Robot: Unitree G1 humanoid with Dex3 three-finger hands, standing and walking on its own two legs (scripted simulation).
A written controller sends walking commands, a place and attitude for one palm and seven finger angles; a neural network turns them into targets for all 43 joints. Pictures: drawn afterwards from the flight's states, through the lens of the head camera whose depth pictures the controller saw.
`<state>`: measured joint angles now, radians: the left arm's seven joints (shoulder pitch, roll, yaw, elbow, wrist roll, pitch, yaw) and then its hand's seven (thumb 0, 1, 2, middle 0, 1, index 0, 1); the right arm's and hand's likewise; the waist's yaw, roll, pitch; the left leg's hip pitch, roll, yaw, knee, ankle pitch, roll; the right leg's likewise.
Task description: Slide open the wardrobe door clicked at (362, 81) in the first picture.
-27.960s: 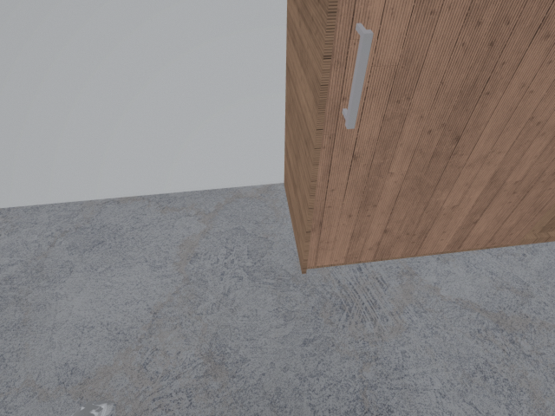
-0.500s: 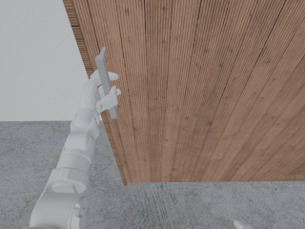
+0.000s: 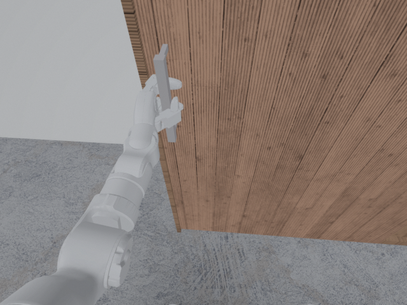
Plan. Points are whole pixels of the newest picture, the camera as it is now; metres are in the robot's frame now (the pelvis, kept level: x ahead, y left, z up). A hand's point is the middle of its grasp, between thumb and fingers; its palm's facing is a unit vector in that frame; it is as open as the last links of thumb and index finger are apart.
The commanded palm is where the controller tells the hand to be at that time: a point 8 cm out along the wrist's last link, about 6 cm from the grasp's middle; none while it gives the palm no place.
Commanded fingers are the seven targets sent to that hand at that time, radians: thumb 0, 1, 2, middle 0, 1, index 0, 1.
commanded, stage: tug the door sideways, standing still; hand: left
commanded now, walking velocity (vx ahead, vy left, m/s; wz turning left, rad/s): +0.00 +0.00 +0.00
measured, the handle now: (168, 98) +0.51 +0.09 +0.13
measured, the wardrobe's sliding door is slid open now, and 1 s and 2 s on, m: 0.00 0.00 0.13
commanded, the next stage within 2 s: step sideways, sliding the door along in 0.40 s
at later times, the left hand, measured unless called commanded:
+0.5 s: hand (177, 113) +0.45 +0.06 +0.14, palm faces +0.01 -1.00 -0.06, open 5.6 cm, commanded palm +0.43 +0.10 +0.14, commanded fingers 0.00 0.90 0.90 -0.45 -1.40 -0.45 -1.40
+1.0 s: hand (178, 113) +0.45 +0.06 +0.14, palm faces +0.05 -0.99 -0.12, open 5.8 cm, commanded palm +0.43 +0.05 +0.14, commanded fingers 0.00 0.90 0.90 -0.45 -1.40 -0.45 -1.40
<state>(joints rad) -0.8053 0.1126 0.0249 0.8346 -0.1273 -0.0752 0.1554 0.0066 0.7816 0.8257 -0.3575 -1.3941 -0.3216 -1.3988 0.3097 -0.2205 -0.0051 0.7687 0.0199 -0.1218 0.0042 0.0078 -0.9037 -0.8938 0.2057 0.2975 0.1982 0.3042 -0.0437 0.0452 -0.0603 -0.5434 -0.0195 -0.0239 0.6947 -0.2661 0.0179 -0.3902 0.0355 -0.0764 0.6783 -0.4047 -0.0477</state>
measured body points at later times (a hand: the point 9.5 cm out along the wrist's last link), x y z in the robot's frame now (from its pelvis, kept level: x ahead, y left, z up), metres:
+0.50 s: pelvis -0.01 +0.00 +0.00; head +0.03 +0.00 +0.45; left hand +0.45 +0.12 +0.14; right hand +0.08 -0.24 -0.13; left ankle +0.05 +0.10 -0.72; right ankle -0.04 -0.09 -0.72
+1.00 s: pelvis +0.01 -0.05 +0.00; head +0.07 -0.06 +0.45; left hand +0.45 +0.11 +0.15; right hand +0.15 -0.29 -0.13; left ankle +0.03 +0.09 -0.72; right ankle -0.03 -0.09 -0.71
